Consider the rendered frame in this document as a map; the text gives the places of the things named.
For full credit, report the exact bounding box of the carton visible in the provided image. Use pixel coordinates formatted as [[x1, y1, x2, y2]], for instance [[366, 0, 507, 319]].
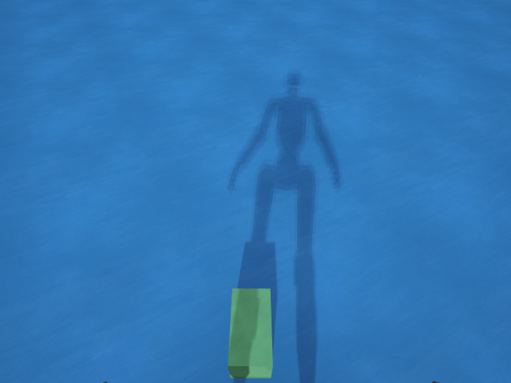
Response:
[[228, 288, 273, 378]]

